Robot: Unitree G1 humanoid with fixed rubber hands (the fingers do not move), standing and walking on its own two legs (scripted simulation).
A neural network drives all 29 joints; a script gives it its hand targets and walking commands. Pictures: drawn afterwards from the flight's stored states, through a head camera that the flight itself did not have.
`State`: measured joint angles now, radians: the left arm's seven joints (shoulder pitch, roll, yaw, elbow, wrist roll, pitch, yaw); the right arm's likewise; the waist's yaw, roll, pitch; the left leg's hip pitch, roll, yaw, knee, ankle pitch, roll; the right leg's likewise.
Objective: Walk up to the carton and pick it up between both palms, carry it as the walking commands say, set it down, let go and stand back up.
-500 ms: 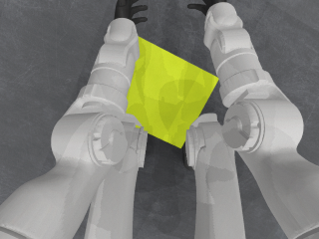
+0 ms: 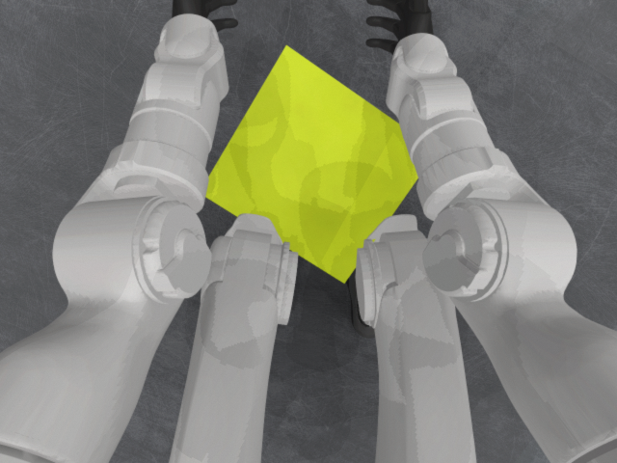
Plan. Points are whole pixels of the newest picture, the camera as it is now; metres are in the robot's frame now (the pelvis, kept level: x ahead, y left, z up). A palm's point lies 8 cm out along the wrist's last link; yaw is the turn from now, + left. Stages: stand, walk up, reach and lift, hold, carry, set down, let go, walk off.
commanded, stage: set down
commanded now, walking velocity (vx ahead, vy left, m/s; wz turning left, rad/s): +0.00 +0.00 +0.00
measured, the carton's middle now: (314, 169) +0.38 +0.00 -0.28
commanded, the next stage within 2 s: none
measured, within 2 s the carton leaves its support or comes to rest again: rests again in 0.22 s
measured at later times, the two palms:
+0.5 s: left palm (222, 17) +0.54 +0.11 -0.17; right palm (410, 36) +0.53 -0.10 -0.20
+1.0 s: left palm (209, 36) +0.53 +0.13 -0.22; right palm (435, 39) +0.54 -0.14 -0.23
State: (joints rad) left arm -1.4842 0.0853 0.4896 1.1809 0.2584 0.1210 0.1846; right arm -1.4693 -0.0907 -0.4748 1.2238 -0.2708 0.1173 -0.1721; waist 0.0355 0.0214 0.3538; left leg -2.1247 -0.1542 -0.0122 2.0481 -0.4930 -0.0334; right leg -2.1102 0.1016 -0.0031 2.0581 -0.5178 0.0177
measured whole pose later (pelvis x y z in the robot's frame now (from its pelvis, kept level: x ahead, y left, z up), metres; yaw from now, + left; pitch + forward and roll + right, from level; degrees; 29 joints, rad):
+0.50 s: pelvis +0.00 -0.01 -0.01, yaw -1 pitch +29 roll +1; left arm -1.44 0.13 0.18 0.94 -0.04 0.08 0.15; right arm -1.44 -0.21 -0.06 1.02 0.11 0.13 -0.10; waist 0.05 -0.02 0.53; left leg -2.09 -0.13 -0.01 2.12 -0.54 -0.05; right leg -2.10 0.14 -0.01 2.13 -0.53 0.01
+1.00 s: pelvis +0.03 +0.00 -0.03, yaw +1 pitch +34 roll +2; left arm -1.38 0.14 0.27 1.09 0.01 0.05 0.16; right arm -1.38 -0.24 -0.17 1.10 -0.03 0.05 -0.12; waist 0.02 0.02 0.41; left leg -2.18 -0.13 0.04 2.19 -0.60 -0.01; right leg -2.19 0.11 0.01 2.21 -0.61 0.01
